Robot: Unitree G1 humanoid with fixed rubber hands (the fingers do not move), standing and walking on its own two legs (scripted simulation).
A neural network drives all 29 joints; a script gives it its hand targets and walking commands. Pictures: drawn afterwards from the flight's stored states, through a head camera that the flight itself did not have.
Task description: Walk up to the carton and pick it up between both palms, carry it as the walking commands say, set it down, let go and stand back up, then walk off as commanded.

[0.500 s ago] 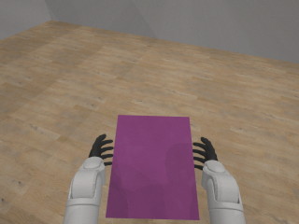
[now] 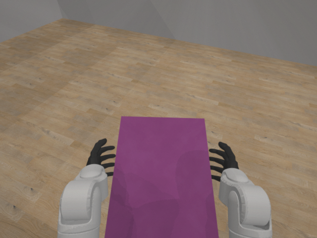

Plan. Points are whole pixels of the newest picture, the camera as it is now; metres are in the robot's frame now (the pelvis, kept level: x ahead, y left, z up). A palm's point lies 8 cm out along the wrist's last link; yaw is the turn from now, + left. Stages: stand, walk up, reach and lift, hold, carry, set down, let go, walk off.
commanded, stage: carry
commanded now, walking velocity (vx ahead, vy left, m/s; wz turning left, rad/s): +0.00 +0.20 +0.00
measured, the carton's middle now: (161, 177) +0.29 +0.00 +0.00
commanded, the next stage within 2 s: none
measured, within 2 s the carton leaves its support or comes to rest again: neither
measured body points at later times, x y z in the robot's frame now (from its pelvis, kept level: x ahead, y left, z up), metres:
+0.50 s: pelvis -0.01 +0.04 +0.00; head -0.02 +0.04 +0.45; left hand +0.26 +0.19 +0.09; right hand +0.26 -0.11 +0.09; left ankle +0.04 +0.06 -0.72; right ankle -0.02 -0.14 -0.72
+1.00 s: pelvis -0.01 +0.11 +0.00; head +0.00 +0.12 +0.45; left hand +0.26 +0.27 +0.08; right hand +0.26 -0.04 +0.09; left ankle +0.03 +0.23 -0.72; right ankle -0.04 -0.07 -0.71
